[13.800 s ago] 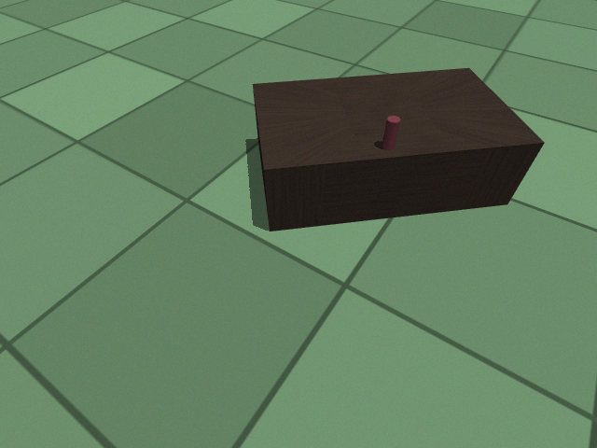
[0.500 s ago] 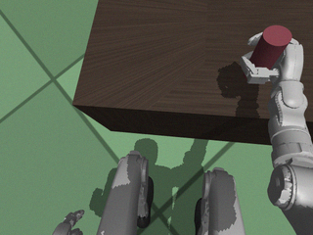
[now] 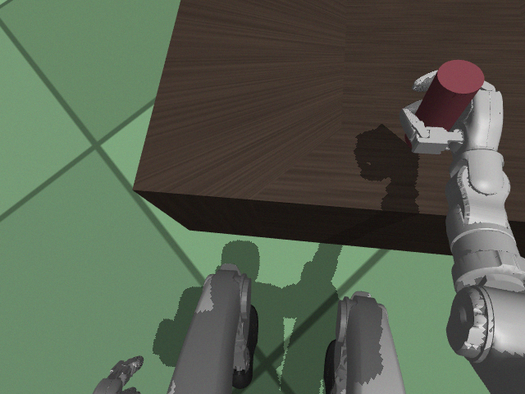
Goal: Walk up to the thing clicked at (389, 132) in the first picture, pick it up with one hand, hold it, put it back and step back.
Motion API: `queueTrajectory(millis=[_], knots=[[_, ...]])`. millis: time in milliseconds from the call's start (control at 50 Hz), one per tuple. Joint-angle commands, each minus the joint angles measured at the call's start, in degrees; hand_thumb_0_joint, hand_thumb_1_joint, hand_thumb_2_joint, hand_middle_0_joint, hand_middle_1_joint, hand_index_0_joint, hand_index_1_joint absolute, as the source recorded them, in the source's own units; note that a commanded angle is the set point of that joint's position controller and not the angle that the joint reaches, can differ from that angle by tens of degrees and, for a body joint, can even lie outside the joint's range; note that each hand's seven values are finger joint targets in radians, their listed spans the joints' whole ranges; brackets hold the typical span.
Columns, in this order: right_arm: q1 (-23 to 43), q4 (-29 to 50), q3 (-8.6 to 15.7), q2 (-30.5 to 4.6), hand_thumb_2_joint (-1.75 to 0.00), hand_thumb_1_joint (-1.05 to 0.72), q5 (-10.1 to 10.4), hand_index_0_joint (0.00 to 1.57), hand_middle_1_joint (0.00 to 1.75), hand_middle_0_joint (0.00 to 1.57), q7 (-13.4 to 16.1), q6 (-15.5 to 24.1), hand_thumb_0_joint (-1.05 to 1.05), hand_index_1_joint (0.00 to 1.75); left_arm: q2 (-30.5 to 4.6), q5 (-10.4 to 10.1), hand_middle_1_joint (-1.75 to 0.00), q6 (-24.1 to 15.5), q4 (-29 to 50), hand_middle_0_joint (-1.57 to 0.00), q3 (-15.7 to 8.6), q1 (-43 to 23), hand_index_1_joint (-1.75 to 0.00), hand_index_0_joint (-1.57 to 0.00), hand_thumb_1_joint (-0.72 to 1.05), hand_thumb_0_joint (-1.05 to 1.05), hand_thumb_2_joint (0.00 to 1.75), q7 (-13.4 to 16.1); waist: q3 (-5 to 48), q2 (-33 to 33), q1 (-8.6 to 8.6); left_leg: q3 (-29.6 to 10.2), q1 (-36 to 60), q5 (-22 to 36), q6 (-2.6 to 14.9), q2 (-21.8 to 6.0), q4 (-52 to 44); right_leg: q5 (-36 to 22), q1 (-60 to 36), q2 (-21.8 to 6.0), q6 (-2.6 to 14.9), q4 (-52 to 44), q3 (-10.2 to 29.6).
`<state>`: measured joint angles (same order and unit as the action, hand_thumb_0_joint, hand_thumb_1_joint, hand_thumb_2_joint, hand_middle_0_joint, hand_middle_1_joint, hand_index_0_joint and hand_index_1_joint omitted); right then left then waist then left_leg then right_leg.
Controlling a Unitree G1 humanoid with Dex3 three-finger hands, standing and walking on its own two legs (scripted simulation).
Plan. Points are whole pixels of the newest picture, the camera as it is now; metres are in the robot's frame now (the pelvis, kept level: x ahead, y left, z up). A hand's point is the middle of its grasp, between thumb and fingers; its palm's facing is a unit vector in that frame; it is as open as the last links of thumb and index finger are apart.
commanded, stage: settle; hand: right
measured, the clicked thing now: (438, 111) +0.52 -0.16 +0.01
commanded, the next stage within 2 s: lift in 0.14 s
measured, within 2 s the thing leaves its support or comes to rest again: neither
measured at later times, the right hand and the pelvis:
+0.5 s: hand (439, 116) +0.50 -0.15 +0.03, palm faces +0.03 +1.00 -0.03, open 6.8 cm; pelvis +0.01 +0.00 +0.02, yaw +0 degrees
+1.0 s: hand (491, 108) +0.44 -0.15 +0.14, palm faces +0.06 +1.00 -0.02, open 6.8 cm; pelvis +0.03 +0.00 +0.11, yaw +0 degrees
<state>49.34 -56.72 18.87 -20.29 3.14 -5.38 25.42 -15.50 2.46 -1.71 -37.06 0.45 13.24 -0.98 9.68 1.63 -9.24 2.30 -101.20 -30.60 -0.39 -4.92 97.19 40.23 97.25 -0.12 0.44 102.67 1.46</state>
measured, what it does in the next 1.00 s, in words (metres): rises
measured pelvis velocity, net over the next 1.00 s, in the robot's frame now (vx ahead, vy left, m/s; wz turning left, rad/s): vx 0.03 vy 0.00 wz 0.01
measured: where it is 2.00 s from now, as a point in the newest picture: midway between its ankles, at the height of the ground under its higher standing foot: (288, 379)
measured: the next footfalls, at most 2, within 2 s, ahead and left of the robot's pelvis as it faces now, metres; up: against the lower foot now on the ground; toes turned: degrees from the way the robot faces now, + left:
none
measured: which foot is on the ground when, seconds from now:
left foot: down 0.00-1.00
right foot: down 0.00-1.00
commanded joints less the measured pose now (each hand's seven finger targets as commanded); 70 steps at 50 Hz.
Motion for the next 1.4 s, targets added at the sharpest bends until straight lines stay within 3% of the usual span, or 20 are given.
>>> queueTrajectory(millis=[0,80,100,140,200,320,440,460,480,580,640,680,720,800,920,1080,1160,1200,1280,1380], knots=[[25.78,15.67,1.80,-11.63,-1.42,-0.64,1.31,1.42,1.50,1.40,-0.36,6.24,0.00,1.50,-10.06,-0.25,-0.30,-1.31,2.46,-0.20,-4.01,9.84,-0.30,-0.19,0.89,0.00,0.90,0.50,39.64,5.50,-0.74,-1.20,29.74,11.63,2.61,2.22,-9.96,-14.49,-18.74,1.24,0.61,-14.89,0.65],[27.66,19.64,1.45,-11.79,-1.42,-0.63,1.38,1.40,1.49,1.38,-0.33,6.79,0.00,1.49,-9.84,-0.20,-0.30,-1.32,2.57,-0.20,-4.15,9.93,-0.30,-0.19,0.90,0.00,0.90,0.62,42.82,6.94,-0.72,-1.39,32.11,13.92,2.66,2.28,-10.55,-16.83,-21.73,1.14,0.56,-15.12,0.35],[25.45,15.75,1.14,-10.32,-1.42,-0.64,1.59,1.40,1.49,1.38,-0.35,6.41,0.00,1.49,-10.01,-0.30,-0.30,-1.38,2.31,-0.20,-4.03,9.99,-0.30,-0.19,0.90,0.00,0.90,0.73,39.74,5.62,-1.63,-1.12,30.96,14.16,2.69,2.27,-10.26,-17.11,-20.84,1.16,0.54,-14.87,0.56],[27.55,20.38,1.99,-12.52,-1.44,-0.66,1.60,1.40,1.50,1.38,-0.23,6.92,0.00,1.50,-9.79,-0.15,-0.30,-1.55,2.20,-0.20,-4.12,9.86,-0.30,-0.19,0.90,0.00,0.90,0.75,42.67,6.74,-0.64,-1.62,33.20,15.09,2.54,2.26,-10.98,-17.55,-21.45,1.20,0.65,-14.87,0.18],[24.00,16.80,0.67,-10.17,-1.44,-0.68,1.40,1.41,1.51,1.39,-0.02,6.70,0.00,1.51,-9.81,-0.22,-0.30,-1.40,2.10,-0.20,-4.12,9.35,-0.30,-0.19,0.90,0.00,0.90,0.86,38.79,5.99,-0.79,-1.17,31.13,13.03,2.63,2.38,-11.38,-16.16,-21.36,1.12,0.48,-16.20,0.49],[22.18,17.27,1.05,-9.68,-1.37,-0.61,1.54,1.42,1.47,1.41,0.29,6.53,0.00,1.47,-9.76,-0.19,-0.30,-1.40,1.96,-0.20,-4.20,9.17,-0.30,-0.20,0.90,0.00,0.90,0.65,39.03,6.73,-0.13,-0.44,30.23,14.12,2.87,2.62,-11.52,-19.14,-25.69,0.73,0.02,-17.57,1.71],[21.09,23.07,0.33,-9.11,-1.37,-0.61,2.06,1.42,1.47,1.41,0.24,6.06,0.00,1.47,-9.73,-0.65,-0.30,-1.40,2.62,-0.20,-4.62,8.97,-0.30,-0.20,0.90,0.00,0.90,0.94,40.96,6.28,0.45,-0.49,33.81,13.85,2.79,2.64,-13.83,-18.53,-28.42,0.76,0.00,-20.08,1.94],[22.81,28.08,0.64,-10.26,-1.38,-0.60,2.24,1.43,1.48,1.42,0.47,6.16,0.00,1.48,-9.68,-0.68,-0.30,-1.53,2.68,-0.20,-4.78,8.94,-0.30,-0.20,0.90,0.00,0.90,1.02,44.33,8.11,1.06,-0.88,36.44,15.25,2.83,2.52,-14.35,-19.58,-29.86,0.92,0.01,-19.99,1.31],[18.39,21.65,0.05,-7.95,-1.38,-0.61,2.34,1.43,1.48,1.42,0.66,5.12,0.00,1.48,-9.45,-0.96,-0.30,-1.61,2.44,-0.20,-4.49,8.64,-0.30,-0.20,0.90,0.00,0.90,1.08,41.00,4.84,0.26,-0.42,36.37,14.40,2.59,2.70,-15.20,-18.54,-29.17,0.82,0.18,-20.73,1.59],[16.74,30.11,-0.25,-8.04,-1.37,-0.60,2.89,1.44,1.48,1.43,1.58,4.64,0.00,1.48,-9.26,-1.35,-0.30,-2.07,2.32,-0.20,-4.92,8.06,-0.30,-0.20,0.90,0.00,0.90,1.47,39.89,5.58,1.83,-0.56,38.63,14.13,2.61,2.95,-17.97,-18.44,-32.14,0.70,0.06,-23.85,1.79],[10.76,26.57,-2.29,-4.65,-1.36,-0.59,3.25,1.42,1.46,1.40,1.72,3.84,0.00,1.46,-8.51,-1.54,-0.30,-2.27,2.27,-0.20,-4.65,7.32,-0.30,-0.19,0.90,0.00,0.90,1.73,34.72,2.82,1.39,-0.41,40.72,14.47,2.46,3.07,-20.28,-18.26,-31.82,0.66,0.32,-25.28,1.24],[12.41,32.61,-1.72,-7.05,-1.36,-0.59,3.34,1.42,1.47,1.41,2.10,4.09,0.00,1.47,-8.38,-1.70,-0.29,-2.48,2.20,-0.20,-4.67,6.95,-0.30,-0.19,0.89,0.00,0.90,1.97,36.29,4.80,2.88,-0.67,42.36,13.63,2.41,3.14,-21.83,-17.81,-34.47,0.59,0.22,-27.14,1.03],[7.55,30.80,-3.41,-3.87,-1.36,-0.59,3.71,1.43,1.47,1.42,2.02,3.26,0.00,1.47,-8.65,-1.88,-0.30,-2.72,2.28,-0.20,-4.89,6.57,-0.30,-0.19,0.89,0.00,0.91,2.14,33.91,4.16,2.53,-0.17,41.58,14.36,2.44,3.32,-22.66,-19.24,-37.65,0.25,-0.12,-28.73,2.01],[5.81,36.63,-3.12,-5.28,-1.35,-0.59,4.22,1.42,1.46,1.41,2.77,2.98,0.00,1.46,-7.99,-2.15,-0.29,-3.13,2.48,-0.19,-4.74,5.87,-0.30,-0.19,0.89,0.00,0.91,2.49,32.93,3.87,4.12,-0.58,47.82,14.56,2.26,3.43,-26.35,-18.91,-39.17,0.38,0.05,-31.90,1.17],[-2.44,37.26,-6.39,-1.50,-1.36,-0.57,5.07,1.42,1.47,1.41,3.63,1.46,0.00,1.47,-7.44,-2.77,-0.29,-4.16,2.61,-0.19,-4.56,4.27,-0.30,-0.18,0.88,0.00,0.91,3.02,26.51,1.11,4.13,-0.72,52.88,13.19,1.82,3.92,-32.83,-16.49,-42.73,0.24,0.48,-37.27,0.50],[-7.53,39.54,-6.49,-1.44,-1.34,-0.57,5.47,1.42,1.46,1.41,3.56,1.99,0.00,1.46,-6.81,-2.40,-0.28,-5.11,1.44,-0.19,-4.45,3.97,-0.30,-0.18,0.87,0.00,0.92,3.53,23.53,1.92,5.12,-0.73,59.04,21.00,1.85,4.16,-36.76,-25.58,-50.53,0.10,-0.04,-41.59,0.11],[-9.95,40.04,-6.63,-1.06,-1.34,-0.58,5.86,1.42,1.46,1.41,2.87,2.19,0.00,1.46,-6.93,-2.42,-0.29,-5.25,2.06,-0.19,-4.34,2.88,-0.30,-0.18,0.87,0.00,0.92,3.50,21.53,1.81,5.67,-0.32,60.59,19.78,1.82,4.32,-39.35,-25.14,-53.63,-0.04,-0.31,-44.64,0.30],[-11.56,39.78,-8.63,1.46,-1.34,-0.58,6.16,1.41,1.45,1.40,2.28,2.29,0.00,1.45,-6.65,-2.46,-0.29,-5.43,2.28,-0.19,-4.18,2.52,-0.30,-0.18,0.87,0.00,0.92,3.31,20.62,0.95,5.01,0.02,62.38,21.26,1.71,4.31,-39.97,-26.71,-54.86,0.07,-0.43,-45.79,0.43],[-13.53,41.71,-7.37,-0.05,-1.33,-0.57,6.39,1.41,1.45,1.40,1.88,2.57,0.00,1.45,-6.83,-2.32,-0.29,-5.29,2.07,-0.19,-4.42,3.03,-0.30,-0.18,0.87,0.00,0.92,3.31,21.01,1.70,6.27,-0.03,64.74,23.54,1.90,4.46,-41.37,-30.50,-57.91,-0.20,-0.83,-47.60,0.60],[-14.98,41.66,-7.87,0.65,-1.32,-0.56,6.86,1.38,1.42,1.37,1.83,2.56,0.00,1.42,-5.92,-2.70,-0.29,-5.34,3.15,-0.19,-3.72,1.27,-0.30,-0.18,0.88,0.00,0.91,3.33,16.39,-0.34,6.20,-0.51,67.81,20.25,1.43,4.44,-45.50,-24.73,-57.19,-0.01,0.01,-50.36,-0.34]])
